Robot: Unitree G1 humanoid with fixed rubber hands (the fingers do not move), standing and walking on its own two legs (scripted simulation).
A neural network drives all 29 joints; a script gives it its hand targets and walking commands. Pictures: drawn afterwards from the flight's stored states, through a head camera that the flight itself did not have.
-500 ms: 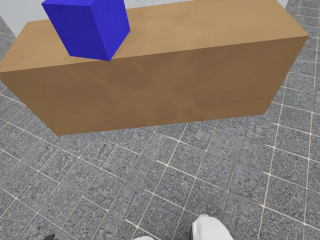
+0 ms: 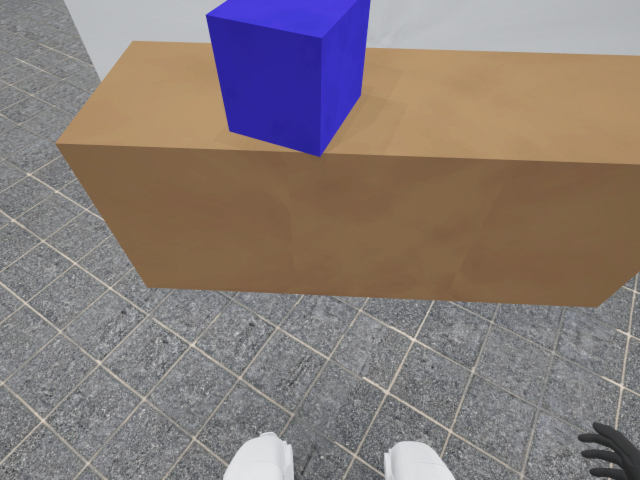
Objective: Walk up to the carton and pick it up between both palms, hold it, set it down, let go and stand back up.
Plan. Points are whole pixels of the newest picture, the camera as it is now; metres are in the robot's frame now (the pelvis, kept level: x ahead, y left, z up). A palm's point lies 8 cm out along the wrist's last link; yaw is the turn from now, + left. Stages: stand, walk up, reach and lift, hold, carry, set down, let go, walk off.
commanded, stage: walk up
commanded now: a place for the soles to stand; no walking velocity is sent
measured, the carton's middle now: (296, 62) +0.93 +0.07 +0.04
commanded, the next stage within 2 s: none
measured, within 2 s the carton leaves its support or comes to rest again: neither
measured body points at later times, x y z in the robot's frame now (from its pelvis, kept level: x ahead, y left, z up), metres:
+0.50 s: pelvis +0.15 +0.11 +0.02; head +0.15 +0.09 +0.47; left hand +0.23 +0.48 -0.04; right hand +0.24 -0.23 -0.09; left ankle +0.22 +0.24 -0.65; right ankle +0.15 -0.06 -0.69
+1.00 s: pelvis +0.27 +0.20 +0.01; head +0.30 +0.18 +0.46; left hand +0.40 +0.54 -0.07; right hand +0.26 -0.14 -0.11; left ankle +0.30 +0.31 -0.69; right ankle +0.33 +0.10 -0.69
